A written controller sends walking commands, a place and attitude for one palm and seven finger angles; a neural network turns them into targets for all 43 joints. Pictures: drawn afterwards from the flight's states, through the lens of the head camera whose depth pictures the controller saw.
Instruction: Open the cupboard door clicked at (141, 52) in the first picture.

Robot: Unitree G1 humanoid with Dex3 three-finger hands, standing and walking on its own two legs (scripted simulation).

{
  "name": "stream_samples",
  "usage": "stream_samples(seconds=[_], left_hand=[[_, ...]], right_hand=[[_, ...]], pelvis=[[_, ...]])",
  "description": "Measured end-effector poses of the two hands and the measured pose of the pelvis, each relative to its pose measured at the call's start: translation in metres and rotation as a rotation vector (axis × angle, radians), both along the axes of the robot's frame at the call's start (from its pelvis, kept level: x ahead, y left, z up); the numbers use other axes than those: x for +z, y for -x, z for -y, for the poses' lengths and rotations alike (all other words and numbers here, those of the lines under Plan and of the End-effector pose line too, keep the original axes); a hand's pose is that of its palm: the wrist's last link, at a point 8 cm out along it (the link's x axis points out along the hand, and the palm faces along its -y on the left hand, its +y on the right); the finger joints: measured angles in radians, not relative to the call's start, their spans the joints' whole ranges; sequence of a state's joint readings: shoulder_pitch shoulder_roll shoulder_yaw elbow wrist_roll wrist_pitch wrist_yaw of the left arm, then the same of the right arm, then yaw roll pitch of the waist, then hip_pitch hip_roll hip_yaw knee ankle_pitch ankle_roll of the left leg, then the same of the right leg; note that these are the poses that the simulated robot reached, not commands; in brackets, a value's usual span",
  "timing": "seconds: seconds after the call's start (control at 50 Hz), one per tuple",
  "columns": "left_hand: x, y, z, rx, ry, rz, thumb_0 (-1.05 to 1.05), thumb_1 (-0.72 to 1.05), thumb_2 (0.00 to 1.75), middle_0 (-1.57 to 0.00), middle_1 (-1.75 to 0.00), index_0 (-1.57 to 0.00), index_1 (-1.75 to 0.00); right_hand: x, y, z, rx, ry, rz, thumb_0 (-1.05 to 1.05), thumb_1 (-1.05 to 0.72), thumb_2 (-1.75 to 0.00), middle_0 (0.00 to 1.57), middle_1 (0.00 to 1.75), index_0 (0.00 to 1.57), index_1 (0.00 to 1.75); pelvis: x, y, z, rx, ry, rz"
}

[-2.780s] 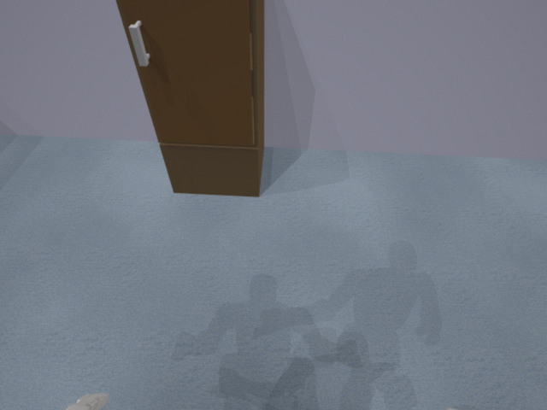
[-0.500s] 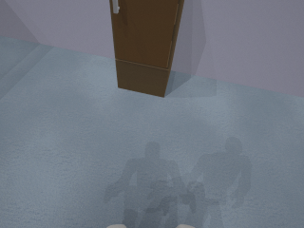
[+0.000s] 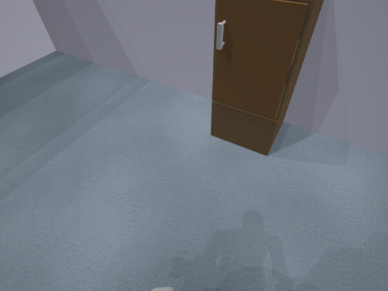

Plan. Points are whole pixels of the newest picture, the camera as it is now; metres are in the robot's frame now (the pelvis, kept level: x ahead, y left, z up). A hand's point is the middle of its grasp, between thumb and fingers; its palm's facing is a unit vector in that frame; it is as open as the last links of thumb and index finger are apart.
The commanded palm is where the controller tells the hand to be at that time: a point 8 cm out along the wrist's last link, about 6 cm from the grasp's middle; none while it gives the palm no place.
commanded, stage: walk to a spot facing it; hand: left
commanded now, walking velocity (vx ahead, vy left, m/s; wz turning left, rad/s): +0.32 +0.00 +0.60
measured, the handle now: (221, 34) +1.24 -0.09 +0.00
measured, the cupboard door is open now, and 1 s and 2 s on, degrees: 0 0 0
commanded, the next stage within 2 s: turn to face it in 0.68 s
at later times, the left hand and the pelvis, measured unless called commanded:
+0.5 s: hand out of the picture +0.09 +0.25 -0.18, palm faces +0.34 -0.92 -0.22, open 7.4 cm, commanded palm none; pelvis +0.19 +0.08 -0.01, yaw +16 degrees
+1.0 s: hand (102, 210) +0.37 +0.30 -0.17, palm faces +0.37 -0.91 -0.21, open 7.2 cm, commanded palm none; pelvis +0.39 +0.11 +0.00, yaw +20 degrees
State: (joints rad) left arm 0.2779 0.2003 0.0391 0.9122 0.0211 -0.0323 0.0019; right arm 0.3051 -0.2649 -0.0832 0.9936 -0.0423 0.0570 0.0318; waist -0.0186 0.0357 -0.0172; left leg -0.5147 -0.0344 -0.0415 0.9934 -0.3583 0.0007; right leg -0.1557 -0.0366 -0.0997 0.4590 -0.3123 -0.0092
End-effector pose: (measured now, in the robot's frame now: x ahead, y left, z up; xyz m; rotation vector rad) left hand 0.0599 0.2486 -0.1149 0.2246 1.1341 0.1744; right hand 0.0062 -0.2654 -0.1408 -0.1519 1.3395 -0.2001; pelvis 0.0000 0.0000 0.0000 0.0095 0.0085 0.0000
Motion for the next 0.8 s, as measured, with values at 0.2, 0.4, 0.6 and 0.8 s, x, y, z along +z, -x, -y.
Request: stream_samples(seconds=[0.2,0.4,0.6,0.8], left_hand=[[-0.01,0.08,0.015,0.241,0.051,-0.274,0.0,0.91,0.9,-0.2,-0.3,-0.2,-0.3],[-0.034,0.09,-0.003,0.437,0.155,-0.522,0.0,0.91,0.9,-0.2,-0.3,-0.2,-0.3],[-0.024,-0.123,-0.078,0.363,0.09,-0.114,0.0,0.91,0.9,-0.19,-0.3,-0.2,-0.3],[-0.019,-0.306,-0.095,0.277,0.045,0.123,0.0,0.91,0.9,-0.19,-0.3,-0.2,-0.3]], right_hand=[[0.01,-0.174,-0.021,0.242,-0.014,0.121,0.01,-0.91,-0.89,0.19,0.29,0.2,0.3],[-0.005,-0.356,-0.14,0.481,-0.044,0.303,0.0,-0.91,-0.89,0.2,0.29,0.2,0.3],[0.01,-0.371,-0.15,0.398,-0.031,0.183,-0.01,-0.93,-0.89,0.2,0.3,0.21,0.3],[-0.019,-0.395,-0.114,0.332,-0.001,-0.037,0.0,-0.91,-0.89,0.2,0.29,0.21,0.3]], pelvis=[[0.001,-0.062,-0.009,0.156,-0.013,0.003],[-0.03,-0.147,-0.065,0.255,-0.004,-0.003],[-0.002,-0.23,-0.088,0.304,-0.004,0.011],[-0.019,-0.333,-0.087,0.369,-0.005,0.025]])
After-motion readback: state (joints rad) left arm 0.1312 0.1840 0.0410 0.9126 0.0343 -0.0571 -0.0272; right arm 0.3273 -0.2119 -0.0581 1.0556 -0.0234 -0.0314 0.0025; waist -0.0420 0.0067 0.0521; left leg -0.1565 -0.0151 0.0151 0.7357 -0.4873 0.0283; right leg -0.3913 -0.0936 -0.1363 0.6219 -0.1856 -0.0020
